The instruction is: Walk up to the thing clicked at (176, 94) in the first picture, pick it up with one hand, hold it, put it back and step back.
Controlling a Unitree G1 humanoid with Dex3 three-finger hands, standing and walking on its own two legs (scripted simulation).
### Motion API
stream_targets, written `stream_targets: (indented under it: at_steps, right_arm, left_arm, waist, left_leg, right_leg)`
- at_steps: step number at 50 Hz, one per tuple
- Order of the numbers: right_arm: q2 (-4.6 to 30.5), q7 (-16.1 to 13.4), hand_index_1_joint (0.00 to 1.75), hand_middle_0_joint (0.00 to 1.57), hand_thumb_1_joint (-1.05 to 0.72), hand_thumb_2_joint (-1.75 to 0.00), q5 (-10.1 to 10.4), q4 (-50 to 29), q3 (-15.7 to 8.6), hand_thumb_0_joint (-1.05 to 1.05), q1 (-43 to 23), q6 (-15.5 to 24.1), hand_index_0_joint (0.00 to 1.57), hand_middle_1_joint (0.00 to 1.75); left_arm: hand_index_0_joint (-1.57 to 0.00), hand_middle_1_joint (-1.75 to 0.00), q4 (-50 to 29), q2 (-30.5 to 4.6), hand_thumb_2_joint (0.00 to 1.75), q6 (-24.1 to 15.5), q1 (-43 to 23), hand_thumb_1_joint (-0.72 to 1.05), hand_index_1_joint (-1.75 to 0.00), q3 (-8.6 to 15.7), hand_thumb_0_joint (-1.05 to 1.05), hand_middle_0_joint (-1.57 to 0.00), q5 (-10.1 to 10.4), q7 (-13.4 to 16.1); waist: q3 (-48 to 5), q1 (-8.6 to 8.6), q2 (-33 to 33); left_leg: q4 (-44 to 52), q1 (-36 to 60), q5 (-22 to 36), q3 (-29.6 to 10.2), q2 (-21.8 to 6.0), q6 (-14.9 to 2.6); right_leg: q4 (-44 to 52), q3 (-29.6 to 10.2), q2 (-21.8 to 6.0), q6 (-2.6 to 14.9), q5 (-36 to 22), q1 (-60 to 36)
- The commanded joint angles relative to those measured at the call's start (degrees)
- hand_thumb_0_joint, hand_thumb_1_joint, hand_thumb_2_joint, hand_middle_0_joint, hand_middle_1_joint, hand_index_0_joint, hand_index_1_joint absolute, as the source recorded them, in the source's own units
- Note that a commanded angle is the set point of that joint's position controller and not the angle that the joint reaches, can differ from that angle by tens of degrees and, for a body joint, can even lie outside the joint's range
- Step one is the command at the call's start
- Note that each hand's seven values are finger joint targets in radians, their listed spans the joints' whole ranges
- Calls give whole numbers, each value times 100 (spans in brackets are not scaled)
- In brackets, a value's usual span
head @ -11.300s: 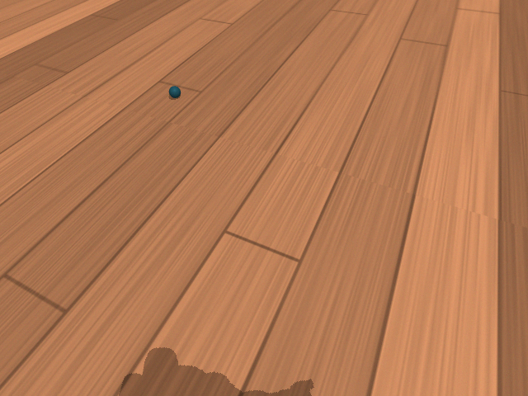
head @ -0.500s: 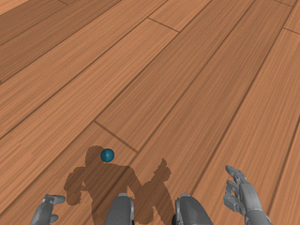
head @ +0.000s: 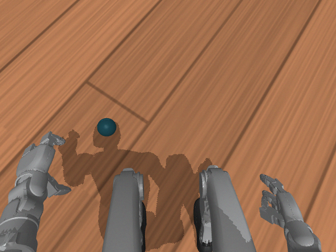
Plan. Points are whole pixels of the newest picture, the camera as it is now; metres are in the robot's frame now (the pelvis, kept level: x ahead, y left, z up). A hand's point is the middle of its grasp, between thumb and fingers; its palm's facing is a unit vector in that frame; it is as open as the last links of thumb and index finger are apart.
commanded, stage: rise first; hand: left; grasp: from above
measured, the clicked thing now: (106, 127) +0.51 +0.27 -0.46
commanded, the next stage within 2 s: approach in 1.28 s
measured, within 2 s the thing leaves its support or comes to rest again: neither
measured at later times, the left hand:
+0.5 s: hand (72, 145) +0.39 +0.32 -0.25, palm faces -0.46 -0.13 -0.88, open 14.1 cm
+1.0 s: hand (81, 135) +0.44 +0.32 -0.30, palm faces -0.47 -0.03 -0.88, open 14.1 cm
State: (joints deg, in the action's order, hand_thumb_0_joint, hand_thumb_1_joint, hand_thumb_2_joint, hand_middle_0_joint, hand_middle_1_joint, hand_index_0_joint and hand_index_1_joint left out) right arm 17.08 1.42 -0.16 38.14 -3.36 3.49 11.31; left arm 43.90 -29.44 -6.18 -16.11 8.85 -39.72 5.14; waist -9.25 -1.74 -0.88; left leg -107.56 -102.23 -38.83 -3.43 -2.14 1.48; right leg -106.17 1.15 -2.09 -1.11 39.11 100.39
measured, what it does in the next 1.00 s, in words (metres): lowers itself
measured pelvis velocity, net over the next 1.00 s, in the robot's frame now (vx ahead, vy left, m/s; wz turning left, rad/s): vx -0.02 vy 0.01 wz -0.09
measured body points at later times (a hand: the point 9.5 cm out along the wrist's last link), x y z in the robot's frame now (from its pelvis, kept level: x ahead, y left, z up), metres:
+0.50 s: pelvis -0.03 +0.01 -0.11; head +0.18 +0.06 +0.28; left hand +0.41 +0.33 -0.20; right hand +0.03 -0.28 -0.23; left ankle +0.06 +0.13 -0.46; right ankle +0.07 -0.13 -0.46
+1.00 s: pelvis -0.02 +0.01 -0.15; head +0.22 +0.07 +0.22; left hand +0.46 +0.32 -0.25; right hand +0.03 -0.27 -0.26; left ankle +0.06 +0.13 -0.46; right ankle +0.07 -0.13 -0.46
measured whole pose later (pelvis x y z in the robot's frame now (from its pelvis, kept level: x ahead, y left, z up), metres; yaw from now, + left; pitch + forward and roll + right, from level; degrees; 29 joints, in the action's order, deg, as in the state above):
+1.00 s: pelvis -0.02 +0.01 -0.15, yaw -5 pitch +34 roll -8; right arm 14.9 7.5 -8.0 42.9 1.5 7.2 0.7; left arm 78.1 -47.2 -18.2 -51.9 9.3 -74.2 18.0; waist -2.7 -10.6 1.0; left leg -135.5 -130.7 -39.5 -8.3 -0.9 0.5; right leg -130.4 3.1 -1.0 -3.1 39.1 125.7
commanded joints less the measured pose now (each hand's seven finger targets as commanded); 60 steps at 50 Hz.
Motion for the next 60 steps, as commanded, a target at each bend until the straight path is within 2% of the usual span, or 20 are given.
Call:
stream_targets:
  at_steps: [1, 3, 5, 7, 8, 11, 12, 16, 17, 24, 26, 31, 34, 40, 44, 46, 49, 52, 55, 60]
  right_arm:
    - [969, 14, 30, 20, -87, -90, -59, -282, -420, 0, 834, 48, 20, 30]
    - [992, 28, 30, 20, -85, -89, -95, -204, -416, 0, 900, -2, 20, 30]
    - [994, 53, 30, 20, -85, -89, -117, -165, -406, 0, 998, -71, 20, 30]
    - [1033, 64, 30, 20, -86, -89, -143, -99, -394, 0, 1065, -139, 20, 30]
    - [1038, 74, 30, 20, -86, -89, -153, -92, -401, 0, 1110, -184, 20, 30]
    - [1036, 94, 30, 20, -86, -89, -188, 4, -371, 0, 1171, -291, 20, 30]
    - [1053, 108, 30, 20, -86, -89, -207, 38, -358, 0, 1160, -323, 20, 30]
    - [1135, 166, 30, 20, -87, -89, -254, 100, -315, 0, 1200, -499, 20, 30]
    - [1140, 194, 30, 20, -87, -89, -260, 116, -293, 0, 1185, -551, 20, 30]
    - [1203, 294, 30, 20, -89, -90, -397, 255, -228, 0, 1311, -789, 20, 30]
    - [1206, 318, 30, 20, -89, -90, -436, 273, -202, 0, 1321, -824, 20, 30]
    - [1233, 389, 30, 20, -90, -90, -551, 329, -148, 0, 1420, -887, 20, 30]
    - [1227, 425, 30, 20, -91, -90, -622, 363, -108, 0, 1489, -908, 20, 30]
    - [1230, 464, 30, 20, -91, -90, -718, 368, -82, 0, 1535, -987, 20, 30]
    - [1228, 494, 30, 20, -91, -90, -778, 363, -51, 0, 1547, -1046, 20, 30]
    - [1217, 499, 30, 20, -91, -90, -792, 358, -24, 0, 1568, -1064, 20, 30]
    - [1284, 514, 30, 20, -91, -90, -833, 390, 12, 0, 1605, -1076, 20, 30]
    - [1273, 550, 30, 20, -91, -90, -873, 394, 50, 0, 1607, -1088, 20, 30]
    - [1281, 550, 30, 20, -91, -90, -862, 389, 58, 0, 1589, -1083, 20, 30]
    - [1316, 572, 30, 20, -91, -90, -917, 400, 77, 0, 1601, -1098, 20, 30]
  left_arm:
    - [-5, -109, -78, -2028, 104, -286, -1487, -57, -110, 567, 0, -6, -505, 257]
    - [-5, -108, 65, -2299, 103, -411, -1906, -54, -109, 602, 0, -5, -705, 260]
    - [-4, -108, 286, -2316, 105, -519, -2238, -55, -109, 525, 0, -5, -899, 246]
    - [-5, -110, 422, -2658, 104, -628, -2506, -55, -110, 640, 0, -5, -1087, 259]
    - [-4, -108, 398, -2660, 106, -679, -2692, -57, -109, 607, 0, -4, -1156, 260]
    - [-4, -108, 602, -2684, 105, -817, -3165, -56, -108, 480, 0, -4, -1413, 302]
    - [-4, -108, 702, -2821, 104, -857, -3260, -55, -108, 505, 0, -4, -1491, 332]
    - [-5, -105, 1141, -2935, 103, -1028, -3489, -55, -105, 521, 0, -5, -1868, 512]
    - [-5, -104, 1202, -2845, 103, -1060, -3474, -55, -104, 468, 0, -5, -1953, 563]
    - [-6, -98, 1726, -2875, 103, -1115, -4246, -55, -99, 233, 0, -7, -2592, 1103]
    - [-5, -97, 1986, -2930, 104, -1108, -4430, -57, -98, 192, 0, -7, -2733, 1214]
    - [-6, -98, 2151, -3242, 103, -1085, -4898, -56, -99, 251, 0, -7, -3090, 1448]
    - [-6, -99, 2356, -3260, 102, -1071, -4977, -55, -99, 245, 0, -7, -3170, 1516]
    - [-7, -100, 2602, -3426, 100, -1090, -5051, -55, -100, 251, 0, -7, -3373, 1491]
    - [-6, -101, 2511, -3452, 101, -1167, -5162, -55, -101, 249, 0, -6, -3391, 1484]
    - [-6, -102, 2605, -3393, 101, -1182, -5103, -56, -102, 259, 0, -6, -3343, 1495]
    - [-6, -102, 2643, -3511, 101, -1206, -5141, -56, -102, 339, 0, -6, -3344, 1563]
    - [-6, -103, 2730, -3466, 101, -1226, -5187, -56, -102, 281, 0, -6, -3390, 1597]
    - [-6, -103, 2716, -3645, 101, -1243, -5292, -56, -103, 385, 0, -6, -3404, 1674]
    - [-6, -105, 2672, -3656, 100, -1193, -5206, -55, -104, 453, 0, -5, -3400, 1779]
  waist:
    - [-3436, 4, -234]
    - [-3656, -24, -145]
    - [-3701, -92, 8]
    - [-3779, -29, -159]
    - [-3900, -54, -196]
    - [-3602, -202, -384]
    - [-3433, -185, -507]
    - [-3054, -263, -1003]
    - [-3038, -270, -1037]
    - [-3022, -552, -1291]
    - [-2908, -618, -1244]
    - [-3208, -653, -1444]
    - [-3246, -768, -1358]
    - [-3288, -783, -1383]
    - [-3291, -828, -1480]
    - [-3255, -871, -1248]
    - [-3250, -895, -1362]
    - [-3132, -971, -1499]
    - [-3185, -928, -1540]
    - [-3352, -937, -1636]
  left_leg:
    - [579, 1553, 1376, 311, 204, -287]
    - [320, 1312, 1209, 357, 196, -318]
    - [146, 1050, 988, 387, 204, -346]
    - [62, 968, 892, 386, 205, -335]
    - [5, 1035, 873, 360, 193, -335]
    - [-90, 790, 554, 310, 206, -326]
    - [-132, 734, 373, 287, 200, -331]
    - [-41, 822, 87, -6, 163, -264]
    - [-40, 881, 137, -67, 162, -252]
    - [-428, 849, 383, -92, 194, -230]
    - [-504, 706, 292, -76, 211, -241]
    - [-759, 722, 515, 7, 239, -257]
    - [-952, 593, 733, 38, 249, -295]
    - [-1128, 471, 803, 79, 261, -307]
    - [-1210, 406, 865, 75, 256, -307]
    - [-1302, 295, 907, 91, 264, -331]
    - [-1347, 430, 1147, 27, 238, -306]
    - [-1400, 401, 1155, 13, 229, -303]
    - [-1440, 288, 1036, 39, 217, -301]
    - [-1504, 466, 1305, 34, 204, -290]
  right_leg:
    - [889, 81, 202, 209, -1419, -1455]
    - [782, 78, 210, 175, -1294, -1455]
    - [749, 74, 224, 162, -1065, -1401]
    - [578, 127, 231, 178, -916, -1289]
    - [521, 160, 248, 186, -898, -1170]
    - [313, 267, 280, 224, -572, -704]
    - [250, 293, 279, 230, -402, -494]
    - [-219, 519, 279, 286, -271, 321]
    - [-310, 560, 268, 292, -336, 432]
    - [-678, 628, 232, 306, -588, 978]
    - [-718, 639, 237, 312, -516, 1124]
    - [-848, 631, 231, 298, -683, 1070]
    - [-929, 643, 241, 263, -871, 936]
    - [-1020, 645, 269, 274, -912, 952]
    - [-1102, 680, 293, 272, -960, 946]
    - [-1054, 675, 309, 260, -1030, 866]
    - [-1187, 707, 299, 248, -1200, 957]
    - [-1235, 730, 305, 251, -1207, 1033]
    - [-1246, 726, 334, 271, -1168, 1006]
    - [-1343, 747, 338, 242, -1353, 987]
